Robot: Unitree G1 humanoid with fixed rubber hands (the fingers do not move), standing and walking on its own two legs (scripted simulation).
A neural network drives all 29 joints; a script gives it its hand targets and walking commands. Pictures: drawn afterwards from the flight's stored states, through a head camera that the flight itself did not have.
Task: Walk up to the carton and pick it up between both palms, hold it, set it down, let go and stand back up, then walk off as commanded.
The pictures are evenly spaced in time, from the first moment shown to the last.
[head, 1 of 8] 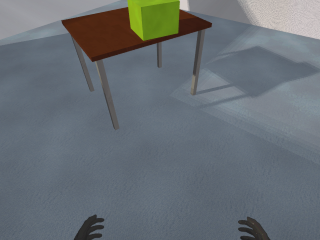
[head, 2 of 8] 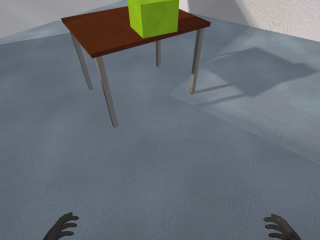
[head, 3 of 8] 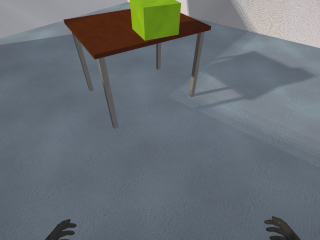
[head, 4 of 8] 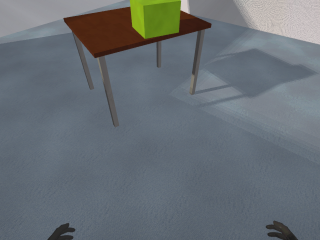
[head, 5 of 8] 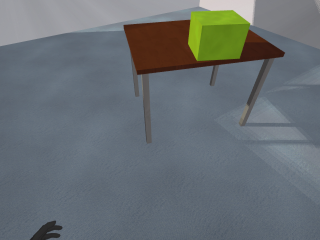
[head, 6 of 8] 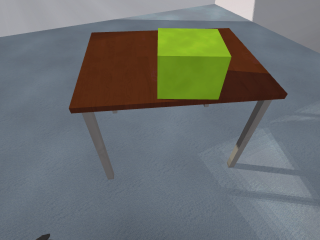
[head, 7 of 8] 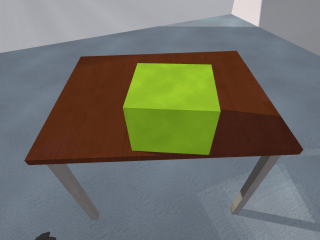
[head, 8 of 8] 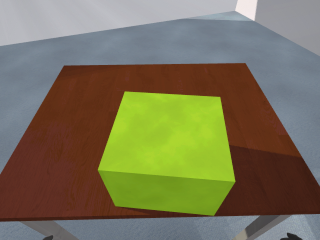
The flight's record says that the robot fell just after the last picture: no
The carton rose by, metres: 0.00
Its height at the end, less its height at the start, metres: +0.00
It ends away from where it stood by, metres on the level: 0.00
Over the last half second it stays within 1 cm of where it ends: yes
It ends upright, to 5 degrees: yes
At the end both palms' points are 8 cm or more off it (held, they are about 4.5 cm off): yes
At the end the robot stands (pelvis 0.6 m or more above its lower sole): yes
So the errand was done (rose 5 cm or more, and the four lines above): no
